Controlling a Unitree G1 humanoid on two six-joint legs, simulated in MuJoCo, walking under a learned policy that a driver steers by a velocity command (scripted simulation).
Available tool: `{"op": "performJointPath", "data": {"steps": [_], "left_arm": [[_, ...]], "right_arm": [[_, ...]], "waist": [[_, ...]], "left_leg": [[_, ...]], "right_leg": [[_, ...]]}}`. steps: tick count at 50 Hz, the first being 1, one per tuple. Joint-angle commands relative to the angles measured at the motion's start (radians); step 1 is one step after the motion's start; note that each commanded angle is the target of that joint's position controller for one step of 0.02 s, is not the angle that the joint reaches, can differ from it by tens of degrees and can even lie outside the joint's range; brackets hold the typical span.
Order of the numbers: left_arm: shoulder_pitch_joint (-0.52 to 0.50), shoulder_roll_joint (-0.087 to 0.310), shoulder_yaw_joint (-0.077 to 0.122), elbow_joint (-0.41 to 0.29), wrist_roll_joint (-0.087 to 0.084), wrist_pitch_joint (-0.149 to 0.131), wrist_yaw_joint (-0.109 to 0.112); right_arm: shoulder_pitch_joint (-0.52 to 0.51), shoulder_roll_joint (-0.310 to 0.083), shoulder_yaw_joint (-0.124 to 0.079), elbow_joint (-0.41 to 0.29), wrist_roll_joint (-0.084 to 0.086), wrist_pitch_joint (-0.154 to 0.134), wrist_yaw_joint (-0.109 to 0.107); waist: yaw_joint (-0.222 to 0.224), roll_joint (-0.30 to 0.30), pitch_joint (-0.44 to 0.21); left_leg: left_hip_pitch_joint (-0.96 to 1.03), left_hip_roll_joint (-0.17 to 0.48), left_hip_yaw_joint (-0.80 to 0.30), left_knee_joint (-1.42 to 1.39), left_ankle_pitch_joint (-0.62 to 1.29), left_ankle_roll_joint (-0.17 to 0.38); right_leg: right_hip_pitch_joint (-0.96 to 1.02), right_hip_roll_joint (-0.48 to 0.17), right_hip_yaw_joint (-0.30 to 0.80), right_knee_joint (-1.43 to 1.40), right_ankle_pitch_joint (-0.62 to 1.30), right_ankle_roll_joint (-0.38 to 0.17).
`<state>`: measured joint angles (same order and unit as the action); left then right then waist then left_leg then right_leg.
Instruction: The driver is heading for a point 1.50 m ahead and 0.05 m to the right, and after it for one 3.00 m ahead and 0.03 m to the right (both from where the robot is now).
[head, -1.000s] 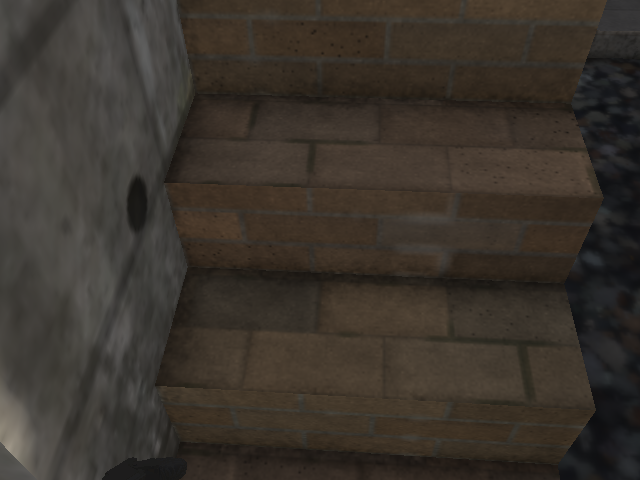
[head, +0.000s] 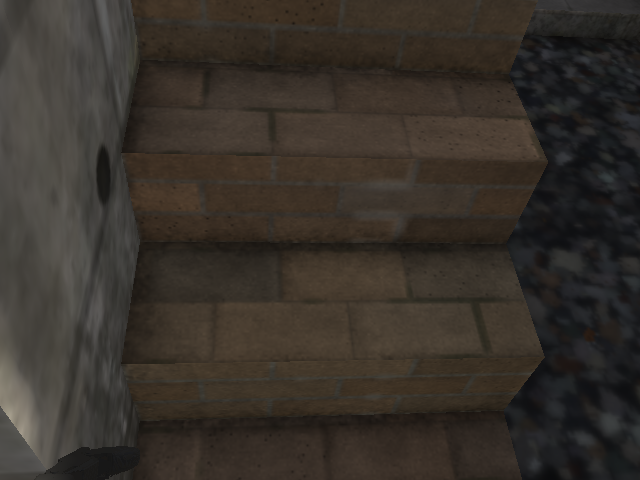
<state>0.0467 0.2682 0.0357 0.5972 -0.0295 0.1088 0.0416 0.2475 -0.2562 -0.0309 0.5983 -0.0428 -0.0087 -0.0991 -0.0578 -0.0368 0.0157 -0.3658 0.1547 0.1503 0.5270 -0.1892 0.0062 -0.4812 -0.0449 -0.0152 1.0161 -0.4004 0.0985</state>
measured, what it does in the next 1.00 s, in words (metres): steps on the spot: right foot, then left foot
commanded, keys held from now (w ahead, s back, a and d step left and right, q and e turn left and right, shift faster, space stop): w+e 0.22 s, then e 0.02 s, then no key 0.10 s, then q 0.66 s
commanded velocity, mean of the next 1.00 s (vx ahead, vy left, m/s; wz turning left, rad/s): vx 0.12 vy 0.00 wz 0.00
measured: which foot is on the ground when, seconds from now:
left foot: down 0.00-0.12, up 0.14-0.42, down 0.44-0.80, up 0.82-1.00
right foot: up 0.00-0.10, down 0.12-1.00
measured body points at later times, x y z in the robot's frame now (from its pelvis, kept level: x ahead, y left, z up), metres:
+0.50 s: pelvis -0.02 -0.07 +0.00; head +0.00 -0.05 +0.45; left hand +0.18 +0.11 -0.11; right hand +0.06 -0.31 -0.11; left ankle +0.01 +0.01 -0.74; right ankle -0.06 -0.16 -0.74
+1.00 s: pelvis -0.05 -0.08 +0.00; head +0.00 -0.08 +0.44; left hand +0.11 +0.20 -0.09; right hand +0.13 -0.35 -0.09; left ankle -0.07 +0.05 -0.66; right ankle -0.06 -0.16 -0.74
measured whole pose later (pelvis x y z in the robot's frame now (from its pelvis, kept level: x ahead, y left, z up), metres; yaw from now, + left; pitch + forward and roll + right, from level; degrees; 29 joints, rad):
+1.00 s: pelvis -0.05 -0.08 +0.00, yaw +3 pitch +2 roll +0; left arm 0.13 0.28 0.06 0.61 0.03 0.01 0.06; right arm 0.16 -0.28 -0.09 0.58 0.01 0.05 -0.03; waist 0.00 0.01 0.07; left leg -0.56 0.04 -0.01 1.16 -0.44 -0.13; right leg -0.24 -0.02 -0.22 0.50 -0.30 -0.07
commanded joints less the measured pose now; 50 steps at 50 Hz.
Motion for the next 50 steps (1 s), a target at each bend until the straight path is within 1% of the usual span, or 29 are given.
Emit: {"op": "performJointPath", "data": {"steps": [1, 2, 4, 6, 7, 8, 9, 10, 11, 12, 13, 16, 19, 21, 22, 23, 24, 26, 28, 30, 32, 39, 40, 41, 42, 43, 45, 47, 50], "left_arm": [[-0.044, 0.058, 0.014, -0.096, 0.004, -0.009, -0.01], [-0.016, 0.062, 0.021, -0.095, -0.008, -0.005, -0.017], [0.012, 0.08, 0.033, -0.085, 0.013, -0.009, -0.022], [0.125, 0.122, 0.057, -0.029, -0.009, -0.025, -0.021], [0.166, 0.202, 0.076, -0.022, -0.011, -0.032, -0.01], [0.164, 0.338, 0.106, -0.047, 0.04, -0.043, -0.02], [0.083, 0.305, 0.093, -0.094, 0.062, -0.076, -0.035], [-0.001, 0.252, 0.074, -0.103, 0.046, -0.091, -0.035], [-0.038, 0.211, 0.063, -0.117, 0.018, -0.107, -0.032], [0.062, 0.164, 0.065, -0.066, -0.038, -0.125, -0.026], [0.051, 0.121, 0.041, -0.077, 0.094, -0.106, -0.025], [0.116, 0.034, 0.011, -0.091, 0.096, -0.12, -0.001], [0.151, 0.035, 0.007, -0.07, 0.094, -0.142, 0.002], [0.176, 0.022, -0.001, -0.051, 0.078, -0.133, 0.003], [0.158, 0.012, -0.009, -0.055, 0.063, -0.134, 0.001], [0.171, -0.014, -0.018, -0.064, 0.069, -0.134, 0.0], [0.252, -0.061, -0.031, -0.046, 0.07, -0.121, 0.001], [0.206, 0.011, -0.016, -0.013, 0.074, -0.119, 0.018], [0.195, 0.071, 0.004, 0.002, 0.073, -0.127, 0.017], [0.18, 0.016, -0.003, -0.003, 0.057, -0.138, 0.013], [0.163, 0.008, 0.005, -0.014, 0.057, -0.137, 0.01], [0.181, 0.011, 0.028, -0.032, 0.054, -0.125, 0.014], [0.166, 0.116, 0.073, -0.021, 0.016, -0.123, 0.023], [0.165, 0.182, 0.093, -0.02, 0.025, -0.124, 0.031], [0.103, 0.168, 0.086, -0.049, 0.057, -0.131, 0.035], [0.105, 0.11, 0.066, -0.071, 0.077, -0.133, 0.031], [0.021, 0.105, 0.058, -0.082, 0.052, -0.142, 0.024], [0.029, 0.141, 0.062, -0.066, 0.049, -0.131, 0.026], [0.03, 0.162, 0.066, -0.072, 0.062, -0.098, 0.015]], "right_arm": [[-0.032, -0.196, -0.061, -0.047, 0.02, -0.021, 0.005], [-0.039, -0.195, -0.067, -0.02, 0.016, -0.022, 0.012], [-0.037, -0.215, -0.074, 0.006, 0.027, -0.022, 0.009], [0.01, -0.147, -0.055, 0.033, 0.016, 0.009, 0.021], [0.066, -0.104, -0.046, 0.034, -0.011, 0.017, 0.021], [-0.024, -0.083, -0.04, -0.052, 0.002, 0.01, 0.004], [-0.074, -0.121, -0.063, -0.043, 0.021, 0.003, -0.01], [-0.028, -0.134, -0.079, -0.007, 0.026, 0.0, -0.007], [-0.014, -0.173, -0.089, 0.005, 0.017, -0.009, -0.004], [0.048, -0.164, -0.094, -0.001, 0.008, -0.045, 0.027], [0.023, -0.061, -0.053, 0.009, -0.019, -0.015, 0.071], [-0.098, -0.009, -0.024, -0.044, 0.003, 0.034, 0.101], [-0.04, 0.017, -0.01, -0.014, 0.028, 0.015, 0.111], [0.017, 0.033, 0.002, 0.004, 0.038, 0.001, 0.104], [0.04, 0.045, 0.008, 0.015, 0.023, -0.014, 0.103], [0.036, 0.0, 0.004, 0.007, 0.002, -0.032, 0.1], [-0.028, -0.013, 0.009, 0.015, 0.025, -0.041, 0.099], [-0.091, 0.04, 0.01, -0.025, 0.041, -0.042, 0.103], [-0.052, -0.015, -0.013, -0.018, 0.037, -0.036, 0.088], [-0.029, -0.018, -0.025, -0.016, 0.033, -0.035, 0.088], [-0.066, 0.018, -0.026, -0.037, 0.03, -0.029, 0.078], [-0.121, -0.014, -0.059, -0.086, 0.027, 0.005, 0.071], [-0.227, -0.098, -0.076, -0.133, 0.051, -0.008, 0.068], [-0.237, -0.086, -0.074, -0.138, 0.066, -0.011, 0.065], [-0.18, -0.102, -0.085, -0.126, 0.063, -0.01, 0.06], [-0.112, -0.123, -0.091, -0.092, 0.056, 0.002, 0.058], [-0.028, -0.087, -0.081, -0.067, 0.059, 0.037, 0.053], [-0.083, -0.045, -0.058, -0.093, 0.045, 0.051, 0.061], [-0.133, -0.028, -0.035, -0.117, 0.055, 0.05, 0.078]], "waist": [[0.01, 0.269, -0.091], [0.033, 0.295, -0.091], [0.047, 0.21, -0.091], [0.062, 0.16, -0.119], [0.04, -0.103, -0.094], [0.057, -0.352, -0.097], [0.073, -0.265, -0.096], [0.021, -0.214, -0.063], [-0.006, -0.102, -0.035], [-0.014, -0.097, -0.18], [0.005, -0.181, -0.09], [0.047, -0.088, -0.006], [0.072, -0.125, -0.087], [0.067, -0.13, -0.142], [0.047, -0.084, -0.148], [0.073, 0.04, -0.127], [0.163, 0.295, -0.108], [0.115, 0.213, -0.006], [0.069, 0.1, 0.001], [0.058, 0.128, -0.032], [0.058, 0.134, -0.035], [0.08, 0.019, -0.071], [0.095, -0.044, -0.07], [0.091, -0.192, -0.04], [0.075, -0.213, -0.067], [0.069, -0.075, -0.098], [0.015, 0.038, -0.067], [0.043, 0.018, -0.046], [0.074, -0.043, -0.088]], "left_leg": [[0.044, 0.232, -0.19, -0.235, -0.075, 0.145], [0.049, 0.205, -0.171, -0.201, -0.131, 0.12], [0.057, 0.205, -0.174, -0.159, -0.136, 0.075], [0.025, 0.103, -0.06, 0.017, -0.185, -0.006], [-0.184, -0.029, 0.071, 0.339, -0.318, -0.107], [-0.343, -0.137, -0.022, 0.647, -0.418, -0.159], [-0.357, -0.14, -0.176, 0.943, -0.402, -0.163], [-0.402, -0.138, -0.209, 1.062, -0.332, -0.154], [-0.423, -0.104, -0.231, 0.962, -0.228, -0.136], [-0.381, -0.075, -0.189, 0.895, -0.123, -0.122], [-0.333, -0.086, -0.133, 0.791, -0.091, -0.077], [-0.23, -0.127, -0.129, 0.467, -0.149, -0.022], [-0.017, -0.167, -0.107, 0.115, -0.289, 0.001], [0.12, -0.168, -0.096, -0.124, -0.109, 0.024], [0.263, -0.13, -0.14, -0.224, 0.103, 0.028], [0.333, -0.02, -0.293, -0.235, 0.358, 0.037], [0.209, 0.001, -0.344, -0.208, 0.435, 0.083], [0.181, -0.023, -0.358, -0.208, 0.296, 0.061], [0.225, -0.05, -0.366, -0.187, 0.202, 0.076], [0.22, -0.037, -0.394, -0.175, 0.199, 0.097], [0.188, -0.031, -0.43, -0.166, 0.198, 0.112], [0.036, -0.09, -0.445, -0.035, 0.165, 0.106], [-0.1, -0.155, -0.397, 0.055, 0.022, 0.083], [-0.211, -0.229, -0.273, 0.22, -0.124, 0.022], [-0.284, -0.198, -0.226, 0.517, -0.371, -0.043], [-0.323, -0.16, -0.234, 0.747, -0.424, -0.084], [-0.308, -0.108, -0.231, 0.815, -0.335, -0.126], [-0.289, -0.1, -0.171, 0.729, -0.237, -0.148], [-0.21, -0.1, -0.105, 0.542, -0.264, -0.144]], "right_leg": [[0.094, -0.027, -0.016, -0.139, -0.016, -0.061], [0.12, -0.03, -0.031, -0.211, -0.052, -0.088], [0.179, 0.012, -0.084, -0.375, 0.088, -0.123], [0.291, 0.064, -0.121, -0.55, 0.166, -0.161], [0.395, -0.084, 0.108, -0.577, 0.543, -0.227], [0.27, -0.279, 0.444, -0.672, 0.597, -0.416], [0.223, -0.301, 0.464, -0.706, 0.545, -0.45], [0.197, -0.255, 0.366, -0.668, 0.507, -0.391], [0.218, -0.19, 0.293, -0.634, 0.478, -0.322], [0.28, -0.156, 0.315, -0.693, -0.153, -0.282], [0.242, -0.089, 0.275, -0.775, -0.162, -0.273], [0.315, -0.108, 0.242, -0.731, 0.313, -0.287], [0.427, -0.133, 0.201, -0.636, 0.74, -0.288], [0.456, -0.139, 0.211, -0.602, 0.728, -0.262], [0.372, -0.109, 0.195, -0.581, 0.637, -0.218], [0.278, -0.041, 0.151, -0.505, 0.486, -0.176], [0.332, 0.028, 0.105, -0.619, 0.195, -0.124], [0.302, 0.003, 0.084, -0.648, 0.196, -0.105], [0.252, 0.01, 0.06, -0.585, 0.236, -0.115], [0.241, 0.005, 0.044, -0.551, 0.216, -0.127], [0.228, 0.01, 0.03, -0.531, 0.194, -0.122], [0.29, -0.02, 0.042, -0.524, 0.157, -0.145], [0.36, -0.099, 0.129, -0.597, 0.22, -0.193], [0.405, -0.249, 0.261, -0.706, 0.368, -0.274], [0.423, -0.372, 0.321, -0.708, 0.608, -0.38], [0.426, -0.405, 0.311, -0.678, 0.769, -0.427], [0.368, -0.321, 0.139, -0.649, 0.75, -0.361], [0.353, -0.245, 0.018, -0.641, 0.749, -0.337], [0.396, -0.212, -0.086, -0.589, 0.82, -0.334]]}}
